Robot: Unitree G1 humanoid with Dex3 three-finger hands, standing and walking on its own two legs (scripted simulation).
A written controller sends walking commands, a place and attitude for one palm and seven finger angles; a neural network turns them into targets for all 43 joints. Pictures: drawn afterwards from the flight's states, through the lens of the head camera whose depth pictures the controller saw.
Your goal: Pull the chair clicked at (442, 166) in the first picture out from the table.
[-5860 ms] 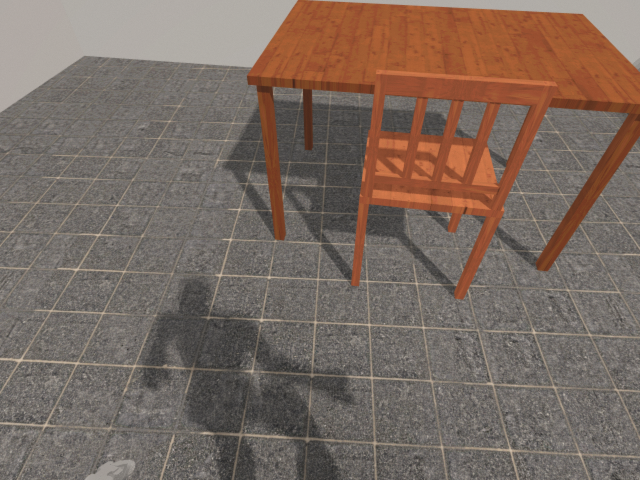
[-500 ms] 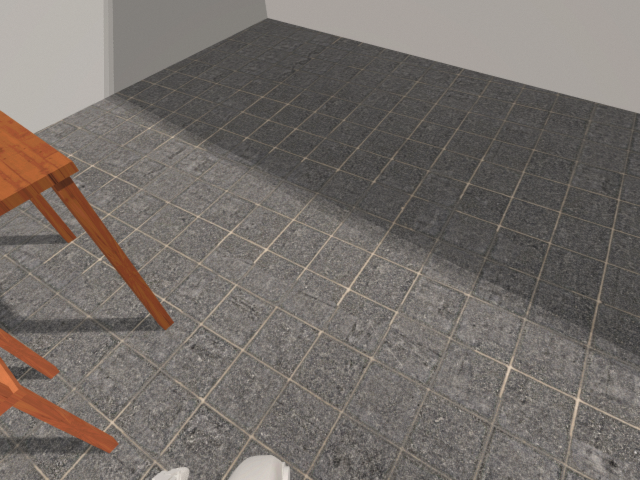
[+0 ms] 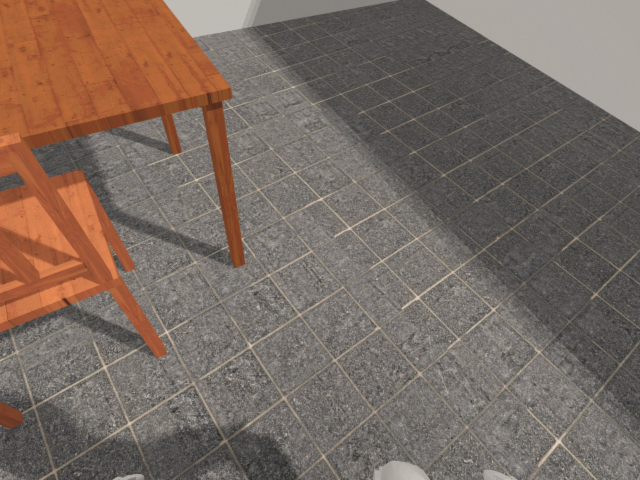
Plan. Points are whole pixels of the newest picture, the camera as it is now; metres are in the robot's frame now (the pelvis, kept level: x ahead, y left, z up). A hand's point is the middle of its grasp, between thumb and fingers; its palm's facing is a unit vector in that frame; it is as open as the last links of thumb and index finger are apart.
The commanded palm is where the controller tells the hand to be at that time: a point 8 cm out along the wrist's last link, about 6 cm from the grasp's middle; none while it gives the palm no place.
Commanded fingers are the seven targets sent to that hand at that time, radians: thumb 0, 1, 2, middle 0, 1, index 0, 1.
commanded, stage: turn to face it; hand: left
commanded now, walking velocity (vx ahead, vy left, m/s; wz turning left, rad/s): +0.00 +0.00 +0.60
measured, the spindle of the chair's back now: out of the picture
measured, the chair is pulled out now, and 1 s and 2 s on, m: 0.00 0.00 0.00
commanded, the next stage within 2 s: take the last steps up to it in 0.94 s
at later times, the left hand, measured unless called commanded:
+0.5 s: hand out of the picture +0.03 +0.16 -0.14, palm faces +0.30 -0.91 -0.28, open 7.4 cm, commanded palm none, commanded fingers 0.00 0.90 0.90 -0.20 -0.30 -0.20 -0.30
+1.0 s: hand out of the picture -0.09 +0.21 -0.17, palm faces +0.55 -0.80 -0.23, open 7.4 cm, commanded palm none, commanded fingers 0.00 0.90 0.90 -0.20 -0.30 -0.20 -0.30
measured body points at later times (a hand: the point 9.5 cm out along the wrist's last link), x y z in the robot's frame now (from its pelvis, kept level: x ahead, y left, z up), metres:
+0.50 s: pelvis -0.01 -0.05 +0.00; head +0.02 -0.08 +0.45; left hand +0.02 +0.21 -0.12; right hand +0.10 -0.31 -0.16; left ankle -0.07 +0.08 -0.65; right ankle +0.02 -0.17 -0.74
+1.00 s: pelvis -0.03 +0.00 +0.00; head -0.03 +0.03 +0.45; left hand -0.12 +0.25 -0.15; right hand +0.18 -0.15 -0.13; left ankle -0.08 +0.08 -0.74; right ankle +0.04 -0.14 -0.67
